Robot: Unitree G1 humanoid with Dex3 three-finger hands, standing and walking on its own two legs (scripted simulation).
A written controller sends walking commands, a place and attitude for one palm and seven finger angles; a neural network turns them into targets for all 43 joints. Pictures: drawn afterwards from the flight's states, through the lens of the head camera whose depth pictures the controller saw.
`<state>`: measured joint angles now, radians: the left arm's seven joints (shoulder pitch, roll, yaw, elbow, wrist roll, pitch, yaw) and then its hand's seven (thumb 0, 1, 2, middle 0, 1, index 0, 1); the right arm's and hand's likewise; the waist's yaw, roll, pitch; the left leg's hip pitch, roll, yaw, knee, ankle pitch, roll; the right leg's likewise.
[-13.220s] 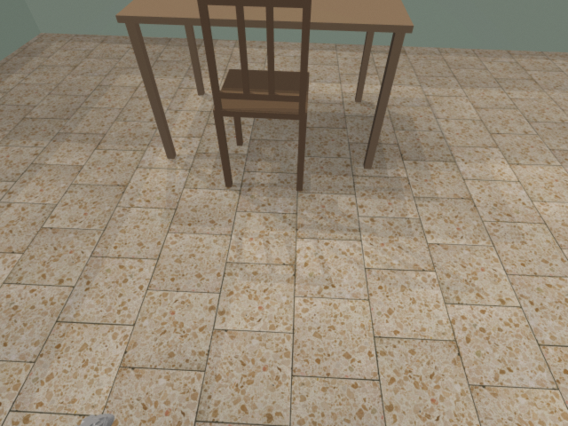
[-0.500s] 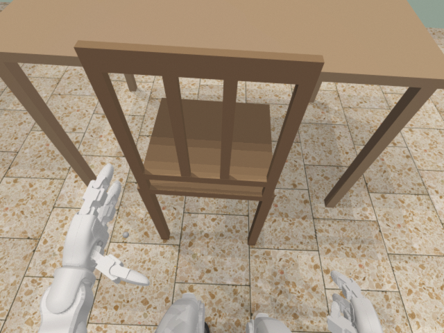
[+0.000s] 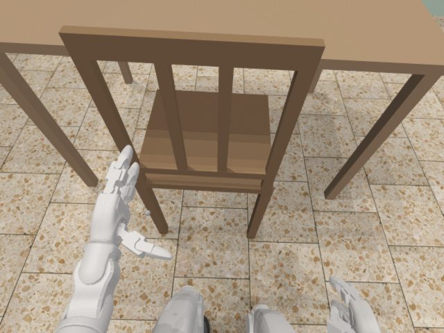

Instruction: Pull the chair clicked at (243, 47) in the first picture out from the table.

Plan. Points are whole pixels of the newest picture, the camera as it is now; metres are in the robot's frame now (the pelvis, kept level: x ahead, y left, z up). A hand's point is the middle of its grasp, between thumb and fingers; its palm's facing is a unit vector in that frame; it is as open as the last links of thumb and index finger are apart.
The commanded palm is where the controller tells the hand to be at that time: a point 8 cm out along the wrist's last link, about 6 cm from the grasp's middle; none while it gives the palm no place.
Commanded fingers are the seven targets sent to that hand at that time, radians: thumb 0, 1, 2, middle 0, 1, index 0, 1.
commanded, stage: aim the fingers beside a spindle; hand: left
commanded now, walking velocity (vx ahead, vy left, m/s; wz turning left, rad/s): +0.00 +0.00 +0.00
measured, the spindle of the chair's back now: (174, 126) +0.51 +0.12 +0.03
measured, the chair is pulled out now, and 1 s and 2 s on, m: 0.00 0.00 0.00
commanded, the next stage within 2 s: push the fingers through the gap in 1.08 s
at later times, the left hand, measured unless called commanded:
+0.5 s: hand (172, 196) +0.36 +0.11 +0.00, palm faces -0.03 -1.00 -0.02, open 16.9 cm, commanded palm +0.33 +0.17 +0.01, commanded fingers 0.00 -0.50 0.30 -0.06 -0.08 -0.06 -0.08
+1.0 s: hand (173, 194) +0.36 +0.11 +0.00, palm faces -0.03 -1.00 -0.03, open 16.9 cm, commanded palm +0.34 +0.16 +0.01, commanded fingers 0.00 -0.50 0.30 -0.06 -0.08 -0.06 -0.08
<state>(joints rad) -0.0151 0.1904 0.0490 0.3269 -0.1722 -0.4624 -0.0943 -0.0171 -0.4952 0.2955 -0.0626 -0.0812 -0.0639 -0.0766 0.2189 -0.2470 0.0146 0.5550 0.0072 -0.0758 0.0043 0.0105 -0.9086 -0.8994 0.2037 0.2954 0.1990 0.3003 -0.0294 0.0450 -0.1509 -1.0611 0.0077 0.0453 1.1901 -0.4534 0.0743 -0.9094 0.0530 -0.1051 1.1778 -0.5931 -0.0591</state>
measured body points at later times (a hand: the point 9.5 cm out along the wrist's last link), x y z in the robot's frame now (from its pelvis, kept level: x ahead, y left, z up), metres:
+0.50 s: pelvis +0.00 +0.00 -0.01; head +0.10 +0.01 +0.42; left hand +0.35 +0.16 +0.01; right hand +0.13 -0.25 -0.13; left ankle +0.06 +0.07 -0.64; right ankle -0.01 -0.09 -0.64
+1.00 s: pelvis +0.00 +0.00 -0.02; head +0.10 +0.01 +0.42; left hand +0.36 +0.16 +0.01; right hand +0.14 -0.24 -0.13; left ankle +0.06 +0.07 -0.64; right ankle -0.01 -0.09 -0.64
